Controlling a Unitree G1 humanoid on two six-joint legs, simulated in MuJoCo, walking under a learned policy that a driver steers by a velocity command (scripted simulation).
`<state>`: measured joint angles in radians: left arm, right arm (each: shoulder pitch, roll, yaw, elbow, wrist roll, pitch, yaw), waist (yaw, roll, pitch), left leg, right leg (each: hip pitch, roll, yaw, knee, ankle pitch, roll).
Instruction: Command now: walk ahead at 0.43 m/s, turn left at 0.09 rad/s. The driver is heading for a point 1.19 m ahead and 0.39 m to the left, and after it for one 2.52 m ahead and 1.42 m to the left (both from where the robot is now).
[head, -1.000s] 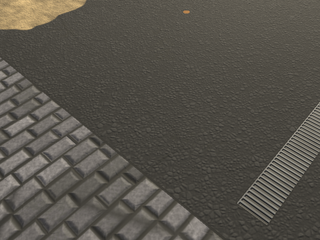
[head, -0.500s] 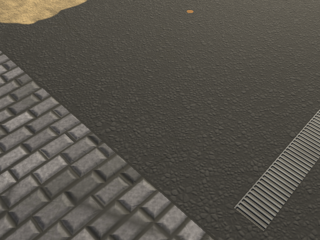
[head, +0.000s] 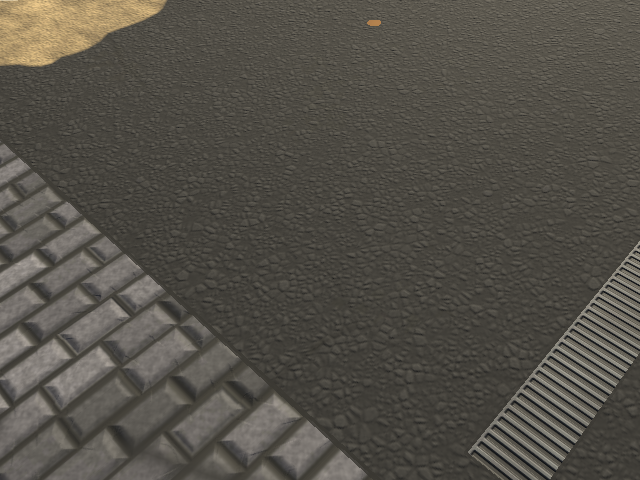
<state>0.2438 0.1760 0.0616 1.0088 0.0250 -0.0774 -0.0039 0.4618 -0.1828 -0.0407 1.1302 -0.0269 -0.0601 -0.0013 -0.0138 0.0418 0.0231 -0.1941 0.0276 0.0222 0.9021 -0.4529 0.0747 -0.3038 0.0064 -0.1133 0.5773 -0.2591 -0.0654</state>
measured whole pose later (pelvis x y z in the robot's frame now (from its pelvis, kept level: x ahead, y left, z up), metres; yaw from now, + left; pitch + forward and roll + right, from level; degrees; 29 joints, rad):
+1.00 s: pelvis +0.55 +0.08 -0.01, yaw +29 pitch +2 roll +0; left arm -0.01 0.23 0.02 0.72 0.03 -0.07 -0.02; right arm 0.49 -0.25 -0.07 0.95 -0.02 -0.07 -0.01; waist -0.10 -0.02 0.04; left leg 0.10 -0.13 -0.20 0.37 -0.45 0.11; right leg -0.49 0.01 -0.03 0.50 -0.05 -0.05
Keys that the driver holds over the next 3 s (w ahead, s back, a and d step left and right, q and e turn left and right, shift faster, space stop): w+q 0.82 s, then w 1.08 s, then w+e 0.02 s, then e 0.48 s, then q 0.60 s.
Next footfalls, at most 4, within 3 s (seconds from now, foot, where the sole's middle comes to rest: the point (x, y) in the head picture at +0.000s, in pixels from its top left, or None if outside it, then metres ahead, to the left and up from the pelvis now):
0.44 left None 0.37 0.09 -0.77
1.00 right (310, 372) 0.75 0.08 -0.77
1.56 left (186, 326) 0.89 0.39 -0.77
2.10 right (203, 228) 1.22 0.38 -0.77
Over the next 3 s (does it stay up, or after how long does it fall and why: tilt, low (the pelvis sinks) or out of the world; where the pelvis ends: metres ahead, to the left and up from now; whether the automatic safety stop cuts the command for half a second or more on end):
stays up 1.10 0.40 0.01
